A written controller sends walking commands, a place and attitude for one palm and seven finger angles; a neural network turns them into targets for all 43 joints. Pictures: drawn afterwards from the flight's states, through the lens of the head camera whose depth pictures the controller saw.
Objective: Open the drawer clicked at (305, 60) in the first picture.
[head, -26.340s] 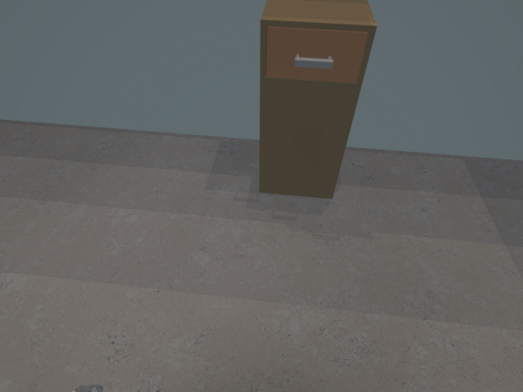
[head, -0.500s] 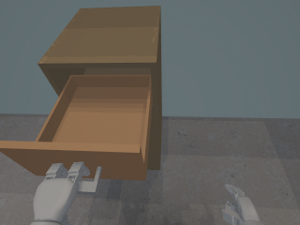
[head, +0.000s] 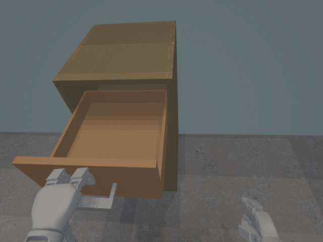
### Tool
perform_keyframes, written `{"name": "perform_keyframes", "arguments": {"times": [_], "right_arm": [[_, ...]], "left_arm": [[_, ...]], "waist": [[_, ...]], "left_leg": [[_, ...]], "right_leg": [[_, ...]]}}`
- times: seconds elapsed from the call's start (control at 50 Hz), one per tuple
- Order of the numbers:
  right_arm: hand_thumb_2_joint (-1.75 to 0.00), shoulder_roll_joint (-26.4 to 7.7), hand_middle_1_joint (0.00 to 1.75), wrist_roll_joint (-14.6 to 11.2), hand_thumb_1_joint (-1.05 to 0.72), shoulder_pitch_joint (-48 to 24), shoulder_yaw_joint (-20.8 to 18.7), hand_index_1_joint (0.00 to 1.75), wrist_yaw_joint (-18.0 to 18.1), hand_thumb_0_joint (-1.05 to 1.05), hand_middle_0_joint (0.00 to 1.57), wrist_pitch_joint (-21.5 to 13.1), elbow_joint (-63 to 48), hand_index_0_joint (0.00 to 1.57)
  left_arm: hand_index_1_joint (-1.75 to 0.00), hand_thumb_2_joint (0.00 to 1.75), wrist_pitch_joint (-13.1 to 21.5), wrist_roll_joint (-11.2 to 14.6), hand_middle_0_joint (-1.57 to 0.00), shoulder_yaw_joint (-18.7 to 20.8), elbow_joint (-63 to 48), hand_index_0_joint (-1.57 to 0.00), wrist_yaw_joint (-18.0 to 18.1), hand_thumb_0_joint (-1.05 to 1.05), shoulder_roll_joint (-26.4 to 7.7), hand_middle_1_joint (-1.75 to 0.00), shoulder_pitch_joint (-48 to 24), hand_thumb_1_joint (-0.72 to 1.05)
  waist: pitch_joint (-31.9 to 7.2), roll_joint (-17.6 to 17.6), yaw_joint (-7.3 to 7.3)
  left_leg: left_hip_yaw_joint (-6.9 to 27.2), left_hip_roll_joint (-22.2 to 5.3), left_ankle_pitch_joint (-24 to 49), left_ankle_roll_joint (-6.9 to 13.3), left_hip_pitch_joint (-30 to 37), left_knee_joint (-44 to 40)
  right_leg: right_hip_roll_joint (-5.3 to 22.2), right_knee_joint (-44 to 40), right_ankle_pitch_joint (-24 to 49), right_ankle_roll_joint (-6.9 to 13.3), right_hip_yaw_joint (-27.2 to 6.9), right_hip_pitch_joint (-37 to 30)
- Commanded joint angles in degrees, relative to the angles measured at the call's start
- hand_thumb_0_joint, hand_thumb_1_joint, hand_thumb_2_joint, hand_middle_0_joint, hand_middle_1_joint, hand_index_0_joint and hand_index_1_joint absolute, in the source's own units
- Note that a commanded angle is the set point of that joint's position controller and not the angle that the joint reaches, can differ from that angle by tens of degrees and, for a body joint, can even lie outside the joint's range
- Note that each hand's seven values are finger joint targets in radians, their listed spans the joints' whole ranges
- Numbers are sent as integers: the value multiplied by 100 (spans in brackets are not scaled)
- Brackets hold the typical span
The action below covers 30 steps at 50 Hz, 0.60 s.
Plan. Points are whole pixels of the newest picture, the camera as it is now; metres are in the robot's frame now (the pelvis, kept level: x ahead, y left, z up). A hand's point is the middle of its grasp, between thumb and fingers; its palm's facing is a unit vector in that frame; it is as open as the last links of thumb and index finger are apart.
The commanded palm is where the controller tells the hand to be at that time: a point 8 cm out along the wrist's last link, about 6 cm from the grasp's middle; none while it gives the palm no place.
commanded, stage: lift the hand off the handle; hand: left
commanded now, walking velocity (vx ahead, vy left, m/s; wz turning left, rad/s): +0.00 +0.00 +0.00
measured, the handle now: (89, 194) +0.22 +0.22 +0.00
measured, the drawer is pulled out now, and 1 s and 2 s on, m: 0.29 0.29 0.29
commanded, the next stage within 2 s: draw the hand back to the body in 0.84 s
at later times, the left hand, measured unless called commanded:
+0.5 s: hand (59, 194) +0.19 +0.24 +0.09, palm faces +0.01 -0.14 -0.99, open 13.2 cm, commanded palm +0.17 +0.23 +0.17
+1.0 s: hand (52, 177) +0.20 +0.23 +0.15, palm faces +0.08 -0.14 -0.99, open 13.8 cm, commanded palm +0.17 +0.23 +0.21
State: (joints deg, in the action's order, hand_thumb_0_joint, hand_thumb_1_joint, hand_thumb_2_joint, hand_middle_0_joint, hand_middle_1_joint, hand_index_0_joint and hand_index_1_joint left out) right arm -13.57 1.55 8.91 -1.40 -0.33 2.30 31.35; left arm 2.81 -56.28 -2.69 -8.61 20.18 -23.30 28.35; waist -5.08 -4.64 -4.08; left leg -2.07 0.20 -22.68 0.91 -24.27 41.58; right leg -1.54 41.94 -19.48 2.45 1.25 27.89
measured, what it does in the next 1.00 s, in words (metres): stands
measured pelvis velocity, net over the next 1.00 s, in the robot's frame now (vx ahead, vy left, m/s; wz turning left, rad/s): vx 0.02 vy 0.02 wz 0.00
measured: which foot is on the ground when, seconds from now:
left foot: down 0.00-1.00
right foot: down 0.00-1.00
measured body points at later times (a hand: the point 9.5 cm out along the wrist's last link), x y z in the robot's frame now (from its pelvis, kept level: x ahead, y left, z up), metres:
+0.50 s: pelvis +0.02 +0.02 +0.02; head +0.02 -0.02 +0.47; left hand +0.18 +0.24 +0.15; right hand +0.24 -0.17 -0.07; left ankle -0.02 +0.11 -0.71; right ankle +0.02 -0.09 -0.71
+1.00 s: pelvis +0.02 +0.02 +0.03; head +0.01 -0.03 +0.47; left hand +0.19 +0.24 +0.20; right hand +0.25 -0.17 -0.06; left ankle -0.02 +0.11 -0.71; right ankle +0.02 -0.09 -0.71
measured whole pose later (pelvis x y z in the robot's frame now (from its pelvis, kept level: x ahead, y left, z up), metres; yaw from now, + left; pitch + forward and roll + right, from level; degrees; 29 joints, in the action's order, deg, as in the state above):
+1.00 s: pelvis +0.02 +0.02 +0.03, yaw +0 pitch -1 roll -1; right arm -14.7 -1.0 7.2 2.2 -3.1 7.4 28.2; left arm -5.5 -49.0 -0.5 -32.6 2.6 -28.3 29.6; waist -1.6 -7.2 -6.4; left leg -2.2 0.7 -17.4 2.0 -7.7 26.0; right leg -1.4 25.0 -13.5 1.0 0.7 10.6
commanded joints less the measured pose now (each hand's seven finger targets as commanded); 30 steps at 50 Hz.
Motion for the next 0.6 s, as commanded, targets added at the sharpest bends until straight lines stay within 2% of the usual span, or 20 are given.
{"name": "perform_keyframes", "arguments": {"times": [0.0, 0.04, 0.06, 0.14, 0.16, 0.24, 0.26, 0.3, 0.32, 0.34, 0.36, 0.38, 0.44, 0.46, 0.48, 0.5, 0.52, 0.54, 0.56, 0.58], "right_arm": [[-90, -472, 30, -52, -90, -840, -128, 30, 21, 0, 20, -320, -1009, 20], [-90, -477, 30, -30, -90, -861, -98, 30, 25, 0, 20, -301, -1020, 20], [-90, -448, 30, -47, -90, -832, -110, 30, 21, 0, 20, -316, -1016, 20], [-90, -468, 30, -7, -90, -836, -100, 30, -24, 0, 20, -306, -1049, 20], [-90, -442, 30, -32, -90, -807, -97, 30, -35, 0, 20, -300, -1048, 20], [-90, -481, 30, -47, -90, -918, -60, 30, -63, 0, 20, -231, -1061, 20], [-90, -457, 30, -64, -90, -861, -58, 30, -71, 0, 20, -222, -1046, 20], [-90, -460, 30, -66, -90, -870, -65, 30, -58, 0, 20, -203, -1062, 20], [-90, -485, 30, -53, -90, -894, -35, 30, -53, 0, 20, -179, -1049, 20], [-90, -488, 30, -68, -90, -982, -4, 30, -46, 0, 20, -175, -1069, 20], [-90, -453, 30, -76, -90, -868, -11, 30, -56, 0, 20, -186, -1056, 20], [-90, -474, 30, -79, -90, -925, -19, 30, -50, 0, 20, -173, -1061, 20], [-90, -500, 30, -97, -90, -1005, 15, 30, -61, 0, 20, -160, -1102, 20], [-90, -467, 30, -102, -90, -867, 17, 30, -81, 0, 20, -160, -1099, 20], [-90, -500, 30, -101, -90, -946, -5, 30, -84, 0, 20, -133, -1078, 20], [-90, -489, 30, -92, -90, -895, -8, 30, -98, 0, 20, -121, -1091, 20], [-90, -527, 30, -102, -90, -939, 9, 30, -103, 0, 20, -97, -1089, 20], [-90, -500, 30, -146, -90, -1098, 42, 30, -124, 0, 20, -85, -1107, 20], [-90, -490, 30, -145, -90, -928, 44, 30, -162, 0, 20, -50, -1055, 20], [-90, -512, 30, -179, -90, -1054, 36, 30, -186, 0, 20, 0, -1081, 20]], "left_arm": [[-120, 30, 13, 170, -30, 818, -1659, -30, 154, 0, -917, -120, -807, -50], [-120, 30, 42, 175, -30, 1002, -1850, -30, 88, 0, -1145, -120, -836, -50], [-120, 30, 73, 214, -30, 842, -1963, -30, 48, 0, -952, -120, -828, -50], [-120, 30, 99, 235, -30, 965, -2292, -30, -65, 0, -1074, -120, -710, -50], [-120, 30, 78, 254, -30, 866, -2319, -30, -96, 0, -964, -120, -597, -50], [-120, 30, -35, 285, -30, 970, -2460, -30, -245, 0, -1088, -120, -596, -50], [-120, 30, -56, 305, -30, 844, -2546, -30, -289, 0, -966, -120, -654, -50], [-120, 30, -75, 339, -30, 866, -2674, -30, -380, 0, -1044, -120, -699, -50], [-120, 30, -96, 308, -30, 989, -2704, -30, -408, 0, -1197, -120, -793, -50], [-120, 30, -111, 356, -30, 973, -2790, -30, -451, 0, -1196, -120, -919, -50], [-120, 30, -90, 367, -30, 906, -2866, -30, -485, 0, -1116, -120, -901, -50], [-120, 30, -74, 406, -30, 940, -2934, -30, -527, 0, -1142, -120, -852, -50], [-120, 30, -93, 478, -30, 1078, -3152, -30, -592, 0, -1263, -120, -777, -50], [-120, 30, -102, 486, -30, 907, -3245, -30, -617, 0, -1091, -120, -699, -50], [-120, 30, -104, 493, -30, 931, -3342, -30, -656, 0, -1159, -120, -853, -50], [-120, 30, -158, 499, -30, 866, -3271, -30, -701, 0, -1091, -120, -716, -50], [-120, 30, -199, 462, -30, 1004, -3321, -30, -728, 0, -1264, -120, -825, -50], [-120, 30, -311, 495, -30, 987, -3217, -30, -788, 0, -1195, -120, -710, -50], [-120, 30, -394, 456, -30, 869, -3153, -30, -872, 0, -1104, -120, -622, -50], [-120, 30, -494, 507, -30, 793, -3177, -30, -966, 0, -1057, -120, -566, -50]], "waist": [[-562, 291, 14], [-674, 269, -53], [-575, 195, -10], [-726, 157, -82], [-601, 218, -54], [-547, 169, -111], [-498, 167, -72], [-543, 171, -116], [-577, 186, -144], [-506, 79, -146], [-478, 121, -112], [-585, 98, -180], [-512, 82, -190], [-572, 51, -175], [-472, -11, -167], [-453, 72, -179], [-478, 119, -199], [-397, 108, -208], [-450, 108, -192], [-319, 171, -205]], "left_leg": [[207, 35, 932, 142, 522, -720], [236, 53, 1083, 129, 679, -764], [211, 42, 1130, 140, 733, -790], [261, 19, 1498, 109, 1007, -860], [237, -2, 1495, 120, 999, -885], [281, -22, 1690, 96, 1131, -1019], [260, -41, 1702, 101, 1127, -1068], [263, -60, 1774, 108, 1238, -1140], [268, -45, 1806, 97, 1278, -1181], [319, -42, 1815, 85, 1350, -1232], [301, -75, 1866, 95, 1384, -1243], [294, -76, 1974, 88, 1449, -1297], [344, -88, 2157, 60, 1553, -1348], [318, -127, 2272, 71, 1595, -1359], [326, -135, 2323, 40, 1620, -1411], [317, -149, 2303, 55, 1618, -1434], [338, -155, 2386, 35, 1630, -1478], [370, -136, 2344, 42, 1635, -1518], [322, -166, 2408, 39, 1632, -1541], [339, -172, 2547, 13, 1606, -1626]], "right_leg": [[190, -1077, 526, 11, -416, -532], [193, -1156, 561, 26, -472, -632], [192, -1144, 657, 24, -404, -629], [179, -1216, 960, 51, -423, -769], [184, -1224, 980, 29, -361, -775], [177, -1351, 1152, 41, -392, -932], [184, -1334, 1153, 21, -293, -975], [185, -1406, 1226, 6, -281, -1090], [190, -1462, 1231, 6, -306, -1141], [180, -1522, 1208, 39, -364, -1175], [185, -1513, 1192, 18, -278, -1170], [185, -1550, 1311, 17, -264, -1294], [173, -1660, 1456, 32, -356, -1388], [193, -1621, 1463, 1, -207, -1411], [173, -1675, 1500, 11, -256, -1379], [185, -1694, 1477, -9, -167, -1441], [185, -1711, 1545, -4, -215, -1493], [168, -1768, 1580, 28, -302, -1590], [192, -1733, 1538, -3, -153, -1628], [176, -1752, 1700, 1, -161, -1707]]}}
